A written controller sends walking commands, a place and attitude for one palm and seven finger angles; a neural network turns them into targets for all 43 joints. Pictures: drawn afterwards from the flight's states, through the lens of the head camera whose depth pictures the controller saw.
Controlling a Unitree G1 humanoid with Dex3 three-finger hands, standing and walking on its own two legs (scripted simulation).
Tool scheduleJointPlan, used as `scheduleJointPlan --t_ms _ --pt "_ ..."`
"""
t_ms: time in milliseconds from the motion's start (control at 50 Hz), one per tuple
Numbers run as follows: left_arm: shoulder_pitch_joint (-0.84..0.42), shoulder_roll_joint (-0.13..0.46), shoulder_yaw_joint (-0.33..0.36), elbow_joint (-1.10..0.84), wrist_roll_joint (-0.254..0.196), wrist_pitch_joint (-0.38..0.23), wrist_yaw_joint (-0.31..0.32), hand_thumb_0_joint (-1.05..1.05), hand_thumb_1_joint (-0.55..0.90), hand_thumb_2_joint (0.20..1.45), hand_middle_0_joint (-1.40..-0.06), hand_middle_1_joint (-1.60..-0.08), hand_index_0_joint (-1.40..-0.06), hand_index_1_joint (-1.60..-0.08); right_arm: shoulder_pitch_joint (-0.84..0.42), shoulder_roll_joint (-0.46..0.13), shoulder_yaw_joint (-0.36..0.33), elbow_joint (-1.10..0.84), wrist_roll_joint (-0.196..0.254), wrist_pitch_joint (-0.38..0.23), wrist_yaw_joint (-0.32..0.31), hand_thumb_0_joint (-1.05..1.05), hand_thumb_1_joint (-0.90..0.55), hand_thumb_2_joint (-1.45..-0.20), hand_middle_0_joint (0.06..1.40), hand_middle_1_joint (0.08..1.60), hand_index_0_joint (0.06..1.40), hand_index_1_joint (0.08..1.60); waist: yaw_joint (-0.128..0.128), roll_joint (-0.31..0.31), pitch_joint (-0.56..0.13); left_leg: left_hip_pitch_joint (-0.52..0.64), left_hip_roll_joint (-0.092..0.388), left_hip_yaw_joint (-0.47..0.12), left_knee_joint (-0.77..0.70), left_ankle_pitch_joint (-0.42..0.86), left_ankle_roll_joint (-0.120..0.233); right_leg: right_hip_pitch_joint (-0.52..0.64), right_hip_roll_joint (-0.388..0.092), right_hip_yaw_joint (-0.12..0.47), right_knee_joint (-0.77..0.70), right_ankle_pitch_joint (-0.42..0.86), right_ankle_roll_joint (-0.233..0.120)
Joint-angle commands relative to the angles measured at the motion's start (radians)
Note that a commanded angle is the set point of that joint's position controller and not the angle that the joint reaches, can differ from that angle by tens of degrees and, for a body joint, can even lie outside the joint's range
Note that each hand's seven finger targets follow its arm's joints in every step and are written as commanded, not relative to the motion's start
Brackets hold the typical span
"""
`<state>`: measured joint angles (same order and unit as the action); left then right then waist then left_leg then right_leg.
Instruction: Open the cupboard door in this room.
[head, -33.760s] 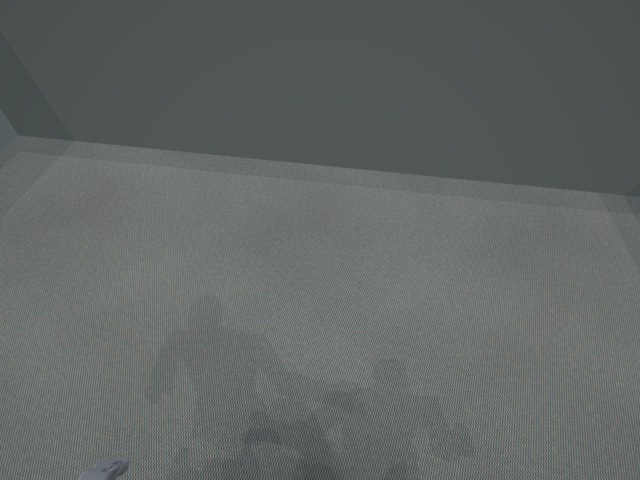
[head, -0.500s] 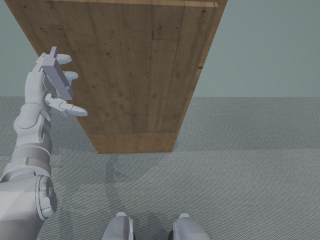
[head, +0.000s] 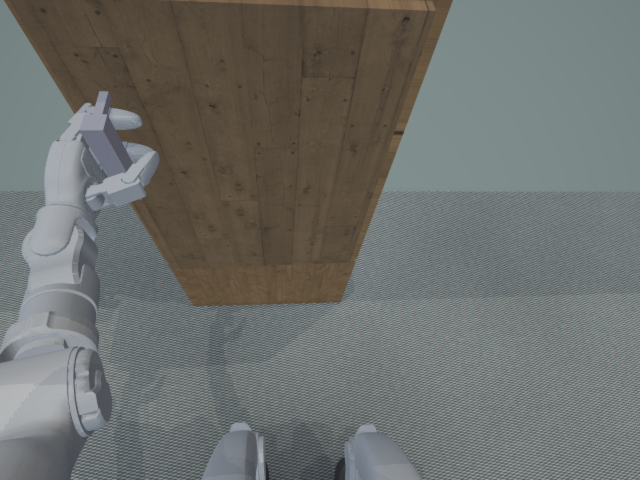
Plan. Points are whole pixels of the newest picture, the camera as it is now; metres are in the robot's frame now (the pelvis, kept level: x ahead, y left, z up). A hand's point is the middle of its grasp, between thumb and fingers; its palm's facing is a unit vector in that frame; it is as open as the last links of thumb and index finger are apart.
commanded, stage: close the thumb around the handle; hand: left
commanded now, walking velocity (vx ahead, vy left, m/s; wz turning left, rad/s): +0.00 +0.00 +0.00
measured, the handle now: (119, 148) +0.51 +0.24 +0.06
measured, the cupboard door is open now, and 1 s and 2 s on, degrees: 1 29 46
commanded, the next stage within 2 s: pull the door open along its arc in 0.18 s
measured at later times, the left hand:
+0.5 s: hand (133, 181) +0.46 +0.21 +0.07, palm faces +0.03 -1.00 -0.01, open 5.6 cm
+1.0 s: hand (183, 294) +0.31 +0.14 +0.07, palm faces +0.42 -0.91 +0.04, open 5.8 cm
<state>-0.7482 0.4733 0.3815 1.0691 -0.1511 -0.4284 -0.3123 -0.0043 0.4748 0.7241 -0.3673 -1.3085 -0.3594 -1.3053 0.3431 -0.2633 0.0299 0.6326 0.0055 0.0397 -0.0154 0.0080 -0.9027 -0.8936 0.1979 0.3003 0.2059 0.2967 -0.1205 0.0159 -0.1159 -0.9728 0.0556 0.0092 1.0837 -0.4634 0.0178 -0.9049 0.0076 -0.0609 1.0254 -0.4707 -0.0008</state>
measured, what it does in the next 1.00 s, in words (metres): stands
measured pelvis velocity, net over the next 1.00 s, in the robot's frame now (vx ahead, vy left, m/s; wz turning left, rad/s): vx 0.01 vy -0.01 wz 0.03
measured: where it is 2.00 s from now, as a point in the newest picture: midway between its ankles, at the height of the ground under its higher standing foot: outside the picture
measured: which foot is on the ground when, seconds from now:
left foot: down 0.00-1.00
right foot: down 0.00-1.00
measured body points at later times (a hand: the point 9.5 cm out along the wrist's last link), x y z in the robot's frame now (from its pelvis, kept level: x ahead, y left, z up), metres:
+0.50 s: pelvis +0.01 +0.00 +0.00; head +0.11 +0.02 +0.44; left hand +0.45 +0.27 +0.07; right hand +0.05 -0.26 -0.11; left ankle +0.02 +0.11 -0.66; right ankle +0.01 -0.13 -0.66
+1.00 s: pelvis +0.01 -0.01 +0.01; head +0.07 -0.01 +0.46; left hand +0.28 +0.18 +0.07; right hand +0.20 -0.22 -0.08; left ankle +0.02 +0.11 -0.66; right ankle +0.01 -0.13 -0.66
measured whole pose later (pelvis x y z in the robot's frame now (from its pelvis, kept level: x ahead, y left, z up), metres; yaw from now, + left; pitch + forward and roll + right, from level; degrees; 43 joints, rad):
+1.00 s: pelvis +0.01 -0.01 +0.01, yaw +2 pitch +14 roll -1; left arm 0.08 -0.02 -0.01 0.15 -0.02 -0.35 0.38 0.02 0.69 0.79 -0.33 -1.35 -0.39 -1.35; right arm 0.19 -0.19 0.00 0.53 -0.05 0.00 0.04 0.01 -0.90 -0.89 0.20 0.30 0.20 0.30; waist 0.00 0.02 -0.14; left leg -0.78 0.03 0.01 1.01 -0.47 0.00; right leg -0.73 -0.02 -0.06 1.00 -0.50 -0.01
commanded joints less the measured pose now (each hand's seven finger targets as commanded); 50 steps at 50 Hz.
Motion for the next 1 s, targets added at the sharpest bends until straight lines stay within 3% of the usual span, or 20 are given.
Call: scheduleJointPlan --t_ms 0,40,100,160,260,280,320,360,420,480,520,660,680,700,740,800,820,880,920,980 --pt "-0.437 0.241 0.026 -0.203 -0.006 -0.058 -0.003 0.000 0.900 0.900 -0.400 -1.350 -0.400 -1.350 0.132 -0.180 -0.063 -0.057 0.003 -0.017 -0.019 0.000 -0.900 -0.900 0.200 0.300 0.200 0.300 -0.023 0.095 -0.424 0.372 -0.025 -0.056 -0.115 0.314 0.007 0.098 0.041 0.024 -0.115 0.277 -0.021" --pt "-0.424 0.233 0.026 -0.241 -0.008 -0.068 -0.004 0.000 0.900 0.900 -0.400 -1.350 -0.400 -1.350 0.133 -0.177 -0.065 -0.061 0.001 -0.020 -0.017 0.000 -0.900 -0.900 0.200 0.300 0.200 0.300 -0.006 0.156 -0.489 0.435 -0.025 -0.060 -0.110 0.375 0.002 0.093 0.042 0.021 -0.104 0.304 -0.027" --pt "-0.409 0.226 0.029 -0.227 -0.016 -0.061 0.000 0.000 0.900 0.900 -0.400 -1.350 -0.400 -1.350 0.134 -0.176 -0.067 -0.055 0.000 -0.020 -0.015 0.000 -0.900 -0.900 0.200 0.300 0.200 0.300 -0.011 0.114 -0.469 0.411 -0.024 -0.054 -0.107 0.361 0.004 0.110 0.044 0.022 -0.114 0.308 -0.022" --pt "-0.406 0.243 0.032 -0.233 -0.006 -0.062 0.001 0.000 0.900 0.900 -0.400 -1.350 -0.400 -1.350 0.133 -0.175 -0.064 -0.056 0.002 -0.019 -0.016 0.000 -0.900 -0.900 0.200 0.300 0.200 0.300 -0.011 0.111 -0.460 0.396 -0.024 -0.053 -0.107 0.367 0.005 0.114 0.043 0.024 -0.107 0.320 -0.022" --pt "-0.402 0.196 -0.002 -0.239 -0.005 -0.065 0.008 0.000 0.900 0.900 -0.400 -1.350 -0.400 -1.350 0.130 -0.172 -0.066 -0.059 0.001 -0.018 -0.013 0.000 -0.900 -0.900 0.200 0.300 0.200 0.300 -0.017 0.126 -0.442 0.423 -0.023 -0.057 -0.116 0.354 0.003 0.085 0.046 0.018 -0.118 0.294 -0.023" --pt "-0.392 0.288 0.068 -0.236 0.002 -0.068 0.011 0.000 0.900 0.900 -0.400 -1.350 -0.400 -1.350 0.137 -0.183 -0.069 -0.054 0.000 -0.016 -0.018 0.000 -0.900 -0.900 0.200 0.300 0.200 0.300 -0.001 0.112 -0.455 0.410 -0.020 -0.057 -0.114 0.361 0.003 0.109 0.045 0.022 -0.112 0.305 -0.025" --pt "-0.350 0.267 0.055 -0.265 -0.005 -0.070 0.000 0.000 0.900 0.900 -0.400 -1.350 -0.400 -1.350 0.130 -0.176 -0.063 -0.071 -0.001 -0.015 -0.014 0.000 -0.900 -0.900 0.200 0.300 0.200 0.300 0.012 0.142 -0.475 0.416 -0.027 -0.050 -0.117 0.387 0.004 0.141 0.046 0.024 -0.107 0.331 -0.028" --pt "-0.264 0.234 0.044 -0.254 -0.018 -0.062 -0.012 0.000 0.900 0.900 -0.400 -1.350 -0.400 -1.350 0.121 -0.171 -0.064 -0.083 0.005 -0.011 -0.012 0.000 -0.900 -0.900 0.200 0.300 0.200 0.300 0.020 0.103 -0.457 0.403 -0.026 -0.041 -0.126 0.389 0.004 0.165 0.046 0.022 -0.116 0.348 -0.025" --pt "-0.164 0.222 0.050 -0.325 -0.037 -0.055 -0.016 0.000 0.900 0.900 -0.400 -1.350 -0.400 -1.350 0.109 -0.169 -0.067 -0.110 0.009 -0.009 -0.008 0.000 -0.900 -0.900 0.200 0.300 0.200 0.300 0.042 0.127 -0.475 0.425 -0.029 -0.033 -0.134 0.425 0.005 0.193 0.049 0.021 -0.115 0.379 -0.029" --pt "-0.034 0.175 0.033 -0.405 -0.063 -0.041 -0.020 0.000 0.900 0.900 -0.400 -1.350 -0.400 -1.350 0.087 -0.162 -0.072 -0.137 0.017 -0.006 -0.001 0.000 -0.900 -0.900 0.200 0.300 0.200 0.300 0.055 0.071 -0.457 0.406 -0.031 -0.018 -0.155 0.421 0.007 0.249 0.049 0.022 -0.133 0.409 -0.022" --pt "0.064 0.164 0.036 -0.496 -0.080 -0.042 -0.018 0.000 0.900 0.900 -0.400 -1.350 -0.400 -1.350 0.073 -0.158 -0.075 -0.160 0.021 -0.011 0.002 0.000 -0.900 -0.900 0.200 0.300 0.200 0.300 0.075 0.091 -0.475 0.420 -0.033 -0.012 -0.163 0.463 0.008 0.294 0.049 0.025 -0.130 0.450 -0.026" --pt "0.393 0.028 -0.027 -0.747 -0.126 -0.040 0.017 0.000 0.900 0.900 -0.400 -1.350 -0.400 -1.350 0.004 -0.134 -0.079 -0.209 0.028 -0.040 0.013 0.000 -0.900 -0.900 0.200 0.300 0.200 0.300 0.096 0.065 -0.386 0.426 -0.034 -0.001 -0.201 0.470 0.004 0.327 0.043 0.016 -0.146 0.465 -0.019" --pt "0.399 -0.021 0.055 -0.811 -0.179 -0.038 0.135 0.000 0.900 0.900 -0.400 -1.350 -0.400 -1.350 -0.027 -0.104 -0.080 -0.208 0.022 -0.051 0.012 0.000 -0.900 -0.900 0.200 0.300 0.200 0.300 0.163 0.050 -0.365 0.396 -0.036 0.001 -0.215 0.461 -0.008 0.328 0.040 0.002 -0.151 0.439 -0.017" --pt "0.457 -0.097 -0.015 -0.815 -0.157 -0.027 0.201 0.000 0.900 0.900 -0.400 -1.350 -0.400 -1.350 -0.034 -0.103 -0.079 -0.211 0.017 -0.064 0.018 0.000 -0.900 -0.900 0.200 0.300 0.200 0.300 0.136 0.046 -0.338 0.399 -0.038 0.003 -0.218 0.429 -0.012 0.313 0.041 -0.005 -0.149 0.410 -0.014" --pt "0.521 -0.149 -0.035 -0.887 -0.115 -0.027 0.342 0.000 0.900 0.900 -0.400 -1.350 -0.400 -1.350 -0.056 -0.092 -0.079 -0.204 0.002 -0.078 0.029 0.000 -0.900 -0.900 0.200 0.300 0.200 0.300 0.148 0.026 -0.316 0.379 -0.038 -0.003 -0.215 0.421 -0.015 0.310 0.035 -0.010 -0.137 0.396 -0.015" --pt "0.609 -0.270 -0.152 -1.015 -0.015 -0.020 0.519 0.000 0.900 0.900 -0.400 -1.350 -0.400 -1.350 -0.082 -0.074 -0.078 -0.205 -0.026 -0.085 0.047 0.000 -0.900 -0.900 0.200 0.300 0.200 0.300 0.145 0.042 -0.332 0.407 -0.036 -0.005 -0.201 0.446 -0.021 0.309 0.023 -0.014 -0.119 0.400 -0.018" --pt "0.628 -0.293 -0.185 -1.046 0.022 -0.016 0.575 0.000 0.900 0.900 -0.400 -1.350 -0.400 -1.350 -0.086 -0.073 -0.081 -0.207 -0.033 -0.085 0.051 0.000 -0.900 -0.900 0.200 0.300 0.200 0.300 0.135 -0.021 -0.333 0.400 -0.034 -0.013 -0.196 0.442 -0.017 0.320 0.025 -0.014 -0.119 0.398 -0.018" --pt "0.659 -0.384 -0.313 -1.126 0.110 -0.001 0.668 0.000 0.900 0.900 -0.400 -1.350 -0.400 -1.350 -0.111 -0.063 -0.080 -0.213 -0.047 -0.077 0.055 0.000 -0.900 -0.900 0.200 0.300 0.200 0.300 0.122 0.019 -0.318 0.412 -0.040 -0.013 -0.195 0.386 -0.018 0.307 0.016 -0.009 -0.125 0.373 -0.022" --pt "0.686 -0.434 -0.382 -1.157 0.151 0.012 0.721 0.000 0.900 0.900 -0.400 -1.350 -0.400 -1.350 -0.121 -0.057 -0.077 -0.222 -0.054 -0.076 0.049 0.000 -0.900 -0.900 0.200 0.300 0.200 0.300 0.108 -0.038 -0.301 0.404 -0.041 -0.023 -0.198 0.341 -0.013 0.314 0.016 -0.008 -0.140 0.348 -0.022" --pt "0.728 -0.502 -0.488 -1.207 0.192 0.029 0.752 0.000 0.900 0.900 -0.400 -1.350 -0.400 -1.350 -0.153 -0.044 -0.070 -0.233 -0.058 -0.078 0.040 0.000 -0.900 -0.900 0.200 0.300 0.200 0.300 0.097 -0.020 -0.275 0.409 -0.047 -0.021 -0.202 0.284 -0.011 0.309 0.008 -0.005 -0.161 0.317 -0.024"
